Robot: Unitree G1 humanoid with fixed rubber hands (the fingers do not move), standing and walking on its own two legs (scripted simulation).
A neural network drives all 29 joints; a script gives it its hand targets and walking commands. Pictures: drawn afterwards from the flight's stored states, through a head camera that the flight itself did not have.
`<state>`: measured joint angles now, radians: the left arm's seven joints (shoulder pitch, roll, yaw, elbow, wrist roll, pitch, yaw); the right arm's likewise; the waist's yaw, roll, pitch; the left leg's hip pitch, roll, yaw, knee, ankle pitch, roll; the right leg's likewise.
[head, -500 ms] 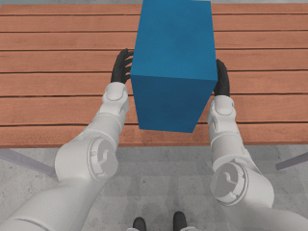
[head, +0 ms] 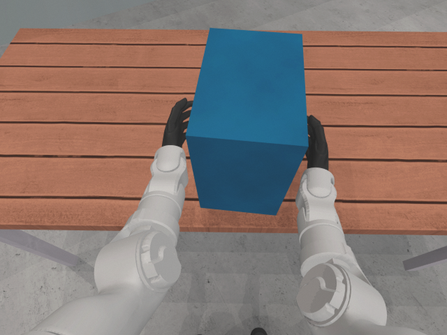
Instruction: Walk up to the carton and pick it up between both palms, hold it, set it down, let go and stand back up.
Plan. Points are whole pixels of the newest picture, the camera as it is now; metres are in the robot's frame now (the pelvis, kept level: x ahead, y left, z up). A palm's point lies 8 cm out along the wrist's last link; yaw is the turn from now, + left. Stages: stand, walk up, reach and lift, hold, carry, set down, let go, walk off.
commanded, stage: reach and lift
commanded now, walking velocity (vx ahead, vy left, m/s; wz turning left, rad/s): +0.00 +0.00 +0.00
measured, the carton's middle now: (245, 130) +0.49 -0.03 +0.02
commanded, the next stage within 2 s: none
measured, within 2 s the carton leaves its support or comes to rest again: neither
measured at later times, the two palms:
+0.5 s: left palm (174, 142) +0.44 +0.11 +0.04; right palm (314, 161) +0.40 -0.15 +0.04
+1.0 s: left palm (175, 143) +0.44 +0.11 +0.04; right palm (314, 162) +0.40 -0.15 +0.03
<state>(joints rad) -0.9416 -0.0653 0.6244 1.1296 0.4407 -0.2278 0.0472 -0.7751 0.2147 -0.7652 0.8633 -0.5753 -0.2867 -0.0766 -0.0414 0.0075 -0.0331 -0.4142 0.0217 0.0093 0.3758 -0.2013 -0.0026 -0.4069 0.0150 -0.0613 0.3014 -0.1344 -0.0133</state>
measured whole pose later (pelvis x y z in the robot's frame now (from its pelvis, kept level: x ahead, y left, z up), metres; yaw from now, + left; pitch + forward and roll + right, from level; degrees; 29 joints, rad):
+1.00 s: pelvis -0.01 +0.01 +0.00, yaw -1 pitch +17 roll -1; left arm -0.96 -0.08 0.60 1.15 0.42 -0.25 0.09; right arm -0.80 0.16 -0.77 0.95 -0.58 -0.38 -0.11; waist -0.04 0.00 -0.08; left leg -0.49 0.02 0.05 0.37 -0.18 0.01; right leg -0.47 0.00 -0.07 0.26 -0.09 0.00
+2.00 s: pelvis -0.01 +0.01 -0.01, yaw -1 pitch +22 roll -3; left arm -0.95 0.02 0.26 1.38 0.04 -0.35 0.18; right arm -0.83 0.01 -0.33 1.22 -0.22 -0.37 -0.21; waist -0.05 0.04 -0.26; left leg -0.67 0.05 0.03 0.53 -0.24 0.00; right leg -0.63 0.02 -0.10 0.39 -0.14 -0.02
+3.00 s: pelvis -0.07 +0.01 +0.00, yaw +2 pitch -1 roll -1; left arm -1.03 0.01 0.47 1.03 0.32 0.28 0.13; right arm -0.99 0.07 -0.58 1.15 -0.24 0.05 -0.16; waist -0.07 -0.09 -0.06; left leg -0.23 0.00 0.01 0.36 -0.11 0.01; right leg -0.21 -0.01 -0.07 0.29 -0.06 -0.01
